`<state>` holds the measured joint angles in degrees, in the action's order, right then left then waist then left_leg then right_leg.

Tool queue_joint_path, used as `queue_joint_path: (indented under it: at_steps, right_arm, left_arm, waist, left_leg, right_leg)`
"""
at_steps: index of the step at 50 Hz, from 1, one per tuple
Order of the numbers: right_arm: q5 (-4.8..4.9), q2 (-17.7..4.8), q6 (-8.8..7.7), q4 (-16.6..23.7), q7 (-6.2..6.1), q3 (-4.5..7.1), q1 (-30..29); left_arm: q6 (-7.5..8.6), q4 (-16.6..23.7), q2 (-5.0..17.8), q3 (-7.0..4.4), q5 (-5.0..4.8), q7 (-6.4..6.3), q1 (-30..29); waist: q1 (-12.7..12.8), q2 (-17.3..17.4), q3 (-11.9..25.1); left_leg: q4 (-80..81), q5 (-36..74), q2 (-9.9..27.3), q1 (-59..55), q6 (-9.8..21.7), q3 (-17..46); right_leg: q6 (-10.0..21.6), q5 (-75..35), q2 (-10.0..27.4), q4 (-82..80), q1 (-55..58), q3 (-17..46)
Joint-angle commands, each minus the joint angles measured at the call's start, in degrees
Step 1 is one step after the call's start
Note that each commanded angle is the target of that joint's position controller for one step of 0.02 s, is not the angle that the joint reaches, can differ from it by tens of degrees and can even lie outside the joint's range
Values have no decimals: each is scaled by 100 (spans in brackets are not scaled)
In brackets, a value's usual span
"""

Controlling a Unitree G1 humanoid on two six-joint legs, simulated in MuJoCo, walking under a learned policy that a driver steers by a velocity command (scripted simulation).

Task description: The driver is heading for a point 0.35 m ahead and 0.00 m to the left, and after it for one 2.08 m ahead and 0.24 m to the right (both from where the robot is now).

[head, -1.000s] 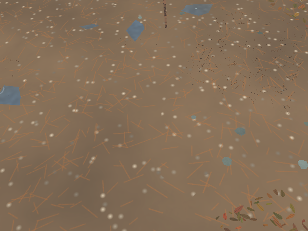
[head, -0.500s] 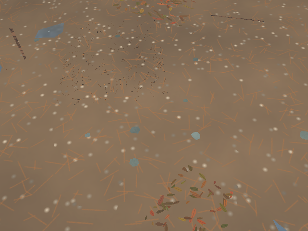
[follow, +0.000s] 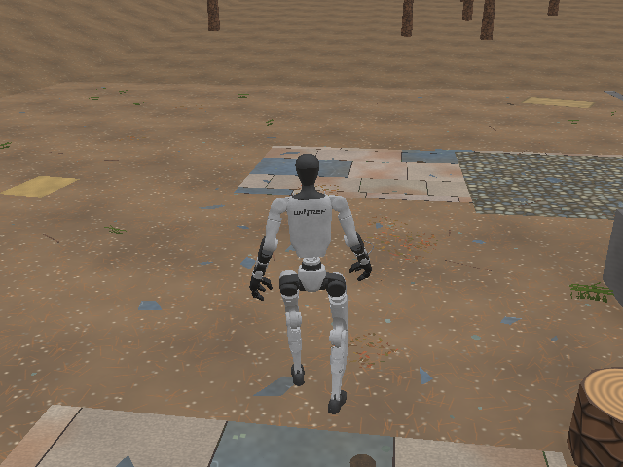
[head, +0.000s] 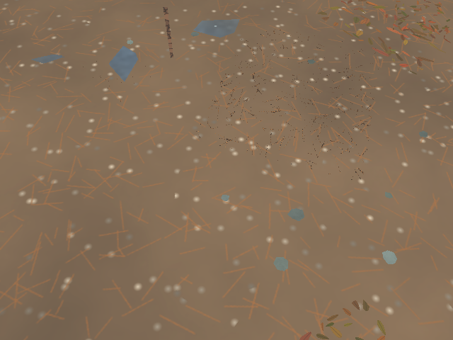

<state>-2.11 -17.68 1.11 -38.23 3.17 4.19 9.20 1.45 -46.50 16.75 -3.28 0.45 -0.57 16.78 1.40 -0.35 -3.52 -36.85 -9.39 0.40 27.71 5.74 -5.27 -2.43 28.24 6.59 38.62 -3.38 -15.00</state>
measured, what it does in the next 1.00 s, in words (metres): walks ahead: right foot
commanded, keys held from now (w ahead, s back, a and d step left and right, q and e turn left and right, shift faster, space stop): q+shift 0.18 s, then shift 0.10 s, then e+shift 0.72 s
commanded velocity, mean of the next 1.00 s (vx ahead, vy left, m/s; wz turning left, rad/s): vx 0.03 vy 0.00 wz -0.12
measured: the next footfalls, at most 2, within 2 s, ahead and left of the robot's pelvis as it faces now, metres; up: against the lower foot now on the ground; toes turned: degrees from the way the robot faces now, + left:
right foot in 0.72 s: +0.16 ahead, -0.09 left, +0.00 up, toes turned +4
left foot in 1.22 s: +0.33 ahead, +0.06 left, +0.00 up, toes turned -28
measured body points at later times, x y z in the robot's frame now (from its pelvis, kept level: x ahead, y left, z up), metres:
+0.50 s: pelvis +0.12 +0.02 +0.03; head +0.13 +0.04 +0.48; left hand +0.13 +0.30 -0.10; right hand +0.29 -0.20 -0.07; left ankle +0.10 +0.07 -0.71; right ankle +0.18 -0.11 -0.67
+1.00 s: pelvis +0.17 -0.02 +0.03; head +0.23 -0.05 +0.48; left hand +0.31 +0.27 -0.07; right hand +0.28 -0.32 -0.08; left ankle +0.24 +0.13 -0.65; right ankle +0.12 -0.09 -0.71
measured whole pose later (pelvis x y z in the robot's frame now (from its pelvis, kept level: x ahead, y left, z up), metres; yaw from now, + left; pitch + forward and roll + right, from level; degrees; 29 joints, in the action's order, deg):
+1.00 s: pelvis +0.17 -0.02 +0.03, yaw -12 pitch +2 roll +1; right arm -1.3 -18.7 2.4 -39.5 -0.8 1.9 6.7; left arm -3.7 -41.0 19.3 -5.1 -0.3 -0.4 16.0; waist 1.4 1.5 -5.0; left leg -54.5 -21.0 -0.7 31.6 -4.0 6.2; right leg 5.3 14.9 -9.1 25.1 -10.3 14.5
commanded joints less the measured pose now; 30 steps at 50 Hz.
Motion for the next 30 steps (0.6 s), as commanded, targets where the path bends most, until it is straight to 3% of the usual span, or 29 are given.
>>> queue_joint_path:
  at_steps: [1, 2, 3, 4, 6, 8, 10, 14, 17, 20, 22, 24, 28, 30]
  right_arm:
    - [146, -1980, -38, 211, -203, 538, 1545]
    - [321, -1802, 1, 267, -176, 570, 1499]
    - [273, -1457, 38, 216, -216, 461, 1205]
    - [229, -1088, 66, 200, -245, 355, 878]
    - [225, -743, 65, 311, -302, 245, 408]
    - [201, -845, 20, 303, -274, 273, 451]
    - [193, -953, 18, 300, -272, 317, 471]
    - [173, -811, 42, 250, -333, 250, 680]
    - [121, -522, -9, 153, -378, 114, 761]
    - [44, -133, -96, -7, -428, -100, 703]
    - [-26, -289, -120, -113, -452, -105, 696]
    - [-16, -544, -85, -190, -491, -41, 750]
    - [62, -551, -46, -269, -576, -22, 757]
    - [62, -556, -40, -287, -593, -2, 674]
  left_arm:
    - [-44, 874, 228, -11, 115, 96, 229]
    - [-87, 888, 540, -42, 239, 55, -171]
    - [-93, 933, 559, -36, 163, 27, -470]
    - [-84, 869, 560, -24, 143, -22, -568]
    - [-207, 728, 607, -32, 243, -60, -301]
    - [-321, 679, 535, -15, 231, -35, -179]
    - [-375, 703, 486, -3, 193, -36, -272]
    - [-419, 749, 531, -32, 159, -78, -592]
    - [-415, 606, 503, -43, 109, -85, -517]
    - [-419, 413, 305, 25, 64, -25, -487]
    - [-430, 352, 356, 20, 11, 22, -543]
    - [-421, 398, 543, -40, -15, 67, -603]
    - [-379, 476, 498, -48, -13, 114, -545]
    - [-382, 537, 431, -44, -55, 129, -533]
  waist:
    - [-447, 1633, 1965]
    - [-696, 568, 2018]
    - [-558, 436, 1261]
    - [-354, 193, 577]
    - [-73, 391, 538]
    - [-32, 207, 826]
    - [-62, 143, 874]
    - [-285, 414, 756]
    - [-328, 469, 776]
    - [-321, 427, 701]
    - [-363, 499, 518]
    - [-393, 512, 375]
    - [-365, 348, 428]
    - [-351, 376, 503]
  left_leg:
    - [1624, 1458, 2082, -3754, 1620, 4858]
    - [1967, 858, 2031, -3616, 1662, 4672]
    - [1950, 343, 1787, -2992, 1511, 4025]
    - [2008, 446, 1370, -2245, 1170, 3300]
    - [1953, 1290, 739, -1573, 769, 2559]
    - [1814, 1944, 595, -1482, 709, 2435]
    - [1837, 1586, 548, -1503, 654, 2505]
    - [1939, 1049, 562, -1705, 468, 2770]
    - [1998, 1480, 721, -2048, 402, 2655]
    - [2146, 1568, 732, -1959, 277, 2251]
    - [2153, 1594, 771, -1826, 305, 2046]
    - [1951, 1999, 940, -2058, 474, 2024]
    - [1448, 3444, 1312, -2772, 795, 1970]
    - [1227, 3933, 1356, -2932, 801, 1816]
  right_leg:
    - [-155, 1371, -962, 4391, -3427, 982]
    - [-63, 814, -590, 4352, -3612, 1904]
    - [0, 341, -465, 4091, -3692, 1891]
    - [8, -171, -221, 3492, -3591, 1861]
    - [-36, -661, -172, 2942, -2926, 1799]
    - [-113, -775, -285, 2806, -2698, 1773]
    - [-166, -941, -312, 2554, -2843, 1805]
    - [-170, -1287, -315, 2137, -3227, 1876]
    - [-97, -1451, -261, 1875, -3234, 1847]
    - [9, -1473, -247, 1082, -2558, 1840]
    - [97, -1219, -446, 764, -2178, 1777]
    - [183, -740, -656, 759, -2279, 1755]
    - [288, -146, -687, 684, -2419, 1576]
    - [335, -28, -737, 463, -2274, 1459]
Velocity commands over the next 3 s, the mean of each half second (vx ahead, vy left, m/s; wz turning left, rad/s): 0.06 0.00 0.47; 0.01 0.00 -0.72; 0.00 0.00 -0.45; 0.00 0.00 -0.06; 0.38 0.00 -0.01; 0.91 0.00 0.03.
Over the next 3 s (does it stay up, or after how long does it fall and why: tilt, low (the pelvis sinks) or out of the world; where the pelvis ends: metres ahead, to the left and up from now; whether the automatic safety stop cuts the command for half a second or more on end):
stays up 0.73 -0.17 0.00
